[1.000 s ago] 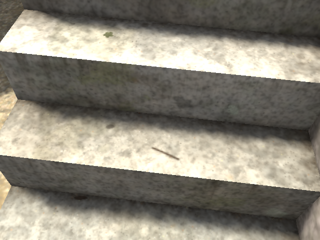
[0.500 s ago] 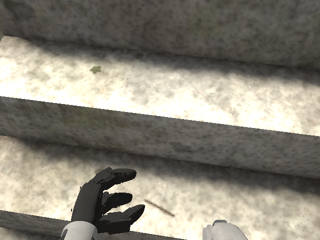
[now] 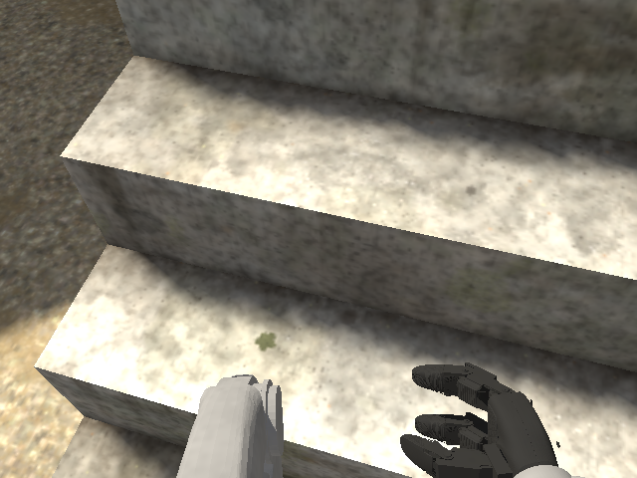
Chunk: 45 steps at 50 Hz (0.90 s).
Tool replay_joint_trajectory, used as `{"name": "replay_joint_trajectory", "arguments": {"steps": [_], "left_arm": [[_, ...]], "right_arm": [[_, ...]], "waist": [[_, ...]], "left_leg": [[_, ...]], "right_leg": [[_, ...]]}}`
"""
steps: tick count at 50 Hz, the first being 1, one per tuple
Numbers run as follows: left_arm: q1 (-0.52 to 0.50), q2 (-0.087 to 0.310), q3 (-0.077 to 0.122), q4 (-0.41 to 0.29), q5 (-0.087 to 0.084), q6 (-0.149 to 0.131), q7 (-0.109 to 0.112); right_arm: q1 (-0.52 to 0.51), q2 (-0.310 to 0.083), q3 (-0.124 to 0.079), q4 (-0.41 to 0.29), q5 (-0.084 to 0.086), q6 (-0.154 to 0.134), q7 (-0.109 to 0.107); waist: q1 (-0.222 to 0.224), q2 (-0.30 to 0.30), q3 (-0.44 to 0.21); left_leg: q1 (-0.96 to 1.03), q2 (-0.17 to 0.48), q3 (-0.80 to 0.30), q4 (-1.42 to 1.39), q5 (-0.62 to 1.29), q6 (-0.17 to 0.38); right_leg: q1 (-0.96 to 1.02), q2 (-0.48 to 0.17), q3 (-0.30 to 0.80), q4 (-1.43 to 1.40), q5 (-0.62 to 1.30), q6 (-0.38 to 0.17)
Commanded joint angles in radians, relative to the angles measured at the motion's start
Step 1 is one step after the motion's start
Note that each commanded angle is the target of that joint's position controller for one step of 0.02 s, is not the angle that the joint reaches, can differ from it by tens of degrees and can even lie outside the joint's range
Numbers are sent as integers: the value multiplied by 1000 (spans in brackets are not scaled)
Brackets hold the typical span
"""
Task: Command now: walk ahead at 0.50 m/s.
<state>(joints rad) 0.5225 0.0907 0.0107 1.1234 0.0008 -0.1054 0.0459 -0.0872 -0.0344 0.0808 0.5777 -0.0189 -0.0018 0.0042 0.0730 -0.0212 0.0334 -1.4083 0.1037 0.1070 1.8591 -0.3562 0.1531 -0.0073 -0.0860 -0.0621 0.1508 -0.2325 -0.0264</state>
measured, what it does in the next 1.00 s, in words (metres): climbs: left foot 0.21 m higher, then right foot 0.22 m higher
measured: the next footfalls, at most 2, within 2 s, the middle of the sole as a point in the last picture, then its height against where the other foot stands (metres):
left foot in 0.06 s outside the picture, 0.21 m higher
right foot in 0.60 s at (415, 405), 0.22 m higher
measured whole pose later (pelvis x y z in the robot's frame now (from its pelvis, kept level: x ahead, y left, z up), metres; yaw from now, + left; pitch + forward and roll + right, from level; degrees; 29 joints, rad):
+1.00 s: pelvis +0.39 +0.03 +0.41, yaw -2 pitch +3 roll +1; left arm 0.45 0.11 0.04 1.13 0.01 -0.13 0.01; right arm 0.14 -0.02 0.02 0.73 -0.01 -0.06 -0.01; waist 0.02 0.00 -0.06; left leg -1.32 0.07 0.04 2.16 -0.14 0.12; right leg -0.28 -0.01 -0.11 0.54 -0.32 -0.09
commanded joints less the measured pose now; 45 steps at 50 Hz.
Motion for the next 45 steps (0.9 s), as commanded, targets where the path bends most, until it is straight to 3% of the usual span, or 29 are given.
{"name": "replay_joint_trajectory", "arguments": {"steps": [1,2,3,4,5,6,7,8,10,11,14,17,18,20,21,22,25,27,29,30,31,32,33,34,35,36,37,39,45], "left_arm": [[13,207,39,-90,-41,-5,22],[3,291,62,-121,-23,-29,-3],[4,349,85,-132,-50,-50,-36],[-3,328,93,-173,-63,-72,-72],[-19,228,83,-238,-66,-68,-101],[-127,211,106,-259,-25,-51,-105],[-209,71,87,-361,30,-30,-85],[-299,41,74,-441,46,-8,-61],[-265,-28,31,-460,61,33,-24],[-216,-39,15,-447,50,49,-23],[-267,-45,-8,-453,19,54,-15],[-402,-74,-18,-476,2,58,12],[-423,116,-17,-464,-25,69,-103],[-382,115,-10,-427,-16,66,-154],[-544,-71,-42,-517,2,70,-53],[-634,-59,-60,-537,3,73,-18],[-612,-44,-60,-546,0,107,-4],[-676,-60,-79,-531,1,109,-20],[-513,-44,-82,-450,-39,97,-36],[-345,17,-63,-421,-58,100,-21],[-199,84,-39,-380,-36,97,-17],[-169,187,-3,-350,-7,81,-13],[28,215,-33,-302,149,212,-61],[-62,335,85,-253,48,177,3],[-211,308,83,-230,-1,143,-4],[-257,218,64,-158,1,109,-4],[-296,117,39,-93,9,84,-1],[-304,-12,3,-19,25,57,-7],[-216,117,23,-24,-3,-21,-25]], "right_arm": [[-32,-9,-13,-71,24,-9,9],[203,-44,-42,6,27,-6,2],[315,-123,-68,23,11,-11,-4],[424,-190,-106,84,-4,-22,-8],[486,-307,-150,122,-27,-11,-30],[403,-370,-188,120,-15,14,-32],[226,-372,-188,123,1,7,-12],[155,-319,-180,176,6,-7,-8],[194,-118,-125,338,-3,-40,-7],[208,-56,-103,369,-17,-51,-5],[308,-98,-103,407,-12,-114,12],[456,-167,-117,466,1,-151,23],[491,-168,-94,464,-127,-77,84],[403,-237,-105,469,-127,-32,108],[485,-226,-127,460,24,-119,42],[513,-175,-99,491,50,-153,13],[631,-222,-120,548,29,-160,-49],[688,-209,-128,558,41,-127,-73],[566,-191,-105,485,79,-133,-83],[613,-270,-117,486,91,-155,-72],[588,-334,-138,475,99,-175,-40],[695,-259,-128,426,90,-180,-11],[631,-236,-105,577,-140,-87,187],[495,-298,-181,348,9,-145,118],[343,-220,-164,273,-40,-155,85],[236,-97,-128,191,-55,-149,58],[206,-23,-97,145,-56,-132,38],[326,35,-65,146,-25,-102,21],[367,-58,-72,167,17,-72,-1]], "waist": [[-58,-82,-186],[-155,-153,-391],[-213,-197,-493],[-245,-139,-548],[-245,139,-547],[-249,180,-571],[-150,168,-472],[-89,127,-331],[27,42,-18],[65,33,23],[37,30,53],[-27,42,31],[-80,50,33],[-7,7,-13],[-7,32,-16],[-39,-40,26],[-59,198,-82],[-100,124,-122],[-19,142,-239],[31,259,-346],[87,309,-437],[3,114,-584],[242,-92,-507],[53,-141,-536],[19,-21,-412],[-28,7,-197],[-90,39,-24],[-174,55,79],[-178,-22,8]], "left_leg": [[759,-81,170,-465,-130,25],[977,-139,148,-467,-41,30],[1087,-180,88,-698,-75,33],[1285,-97,-181,-804,-63,62],[1361,174,-749,-1189,-211,156],[1226,253,-1128,-1553,-480,170],[1117,264,-1046,-1564,-579,111],[1011,234,-883,-1475,-593,70],[776,154,-538,-1359,-423,-14],[733,139,-427,-1359,-317,-40],[815,150,-224,-1466,53,-39],[1042,197,-238,-1559,115,-2],[1097,149,-351,-1556,45,92],[1085,166,-228,-1616,81,83],[1097,134,-51,-1635,12,-81],[955,90,-26,-1687,77,-92],[1291,134,-67,-1841,318,46],[1469,128,23,-1852,553,52],[1327,133,100,-1694,1610,89],[1405,192,71,-1516,1996,130],[1438,211,44,-1308,2069,118],[1190,122,-43,-1036,1735,35],[803,-6,-267,-762,885,160],[767,-184,-222,-270,393,42],[583,-189,-280,132,310,-7],[428,-176,-291,237,353,12],[322,-166,-264,320,359,18],[258,-138,-252,298,280,10],[240,-68,-79,220,327,-29]], "right_leg": [[-164,-122,-50,-106,1126,-220],[-66,-180,-24,136,1668,-208],[34,-186,-25,345,1749,-164],[-156,-131,52,595,1514,-120],[-454,42,57,988,894,-72],[-533,182,146,1613,260,-39],[-709,149,269,1972,253,-18],[-830,117,222,2049,305,-40],[-979,124,240,2063,291,-90],[-987,138,237,2050,300,-96],[-1103,160,215,1983,278,-92],[-1399,211,189,2384,136,-117],[-1611,253,379,2368,147,-275],[-1637,232,309,2241,271,-305],[-1443,218,122,2145,132,-147],[-1342,184,36,1978,154,-96],[-1305,53,-102,1923,41,-98],[-1205,31,-132,1650,-106,-133],[-686,163,-221,1297,-312,-151],[-530,204,-217,1199,-390,-159],[-387,205,-122,1057,-353,-177],[-114,24,281,930,-446,-287],[-167,-66,769,471,-230,-397],[-106,-111,1028,205,-893,-402],[-249,-164,1006,169,-927,-307],[-411,-156,853,266,-862,-247],[-557,-141,707,287,-740,-207],[-642,-98,444,260,-507,-136],[-552,-91,194,161,-284,-219]]}}
Velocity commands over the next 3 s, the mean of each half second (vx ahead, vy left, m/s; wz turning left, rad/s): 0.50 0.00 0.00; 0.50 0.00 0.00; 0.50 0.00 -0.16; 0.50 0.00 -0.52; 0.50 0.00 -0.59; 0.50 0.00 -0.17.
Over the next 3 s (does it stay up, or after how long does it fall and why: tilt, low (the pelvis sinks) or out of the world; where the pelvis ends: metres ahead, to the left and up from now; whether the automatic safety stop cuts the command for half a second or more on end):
stays up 1.07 -0.24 1.04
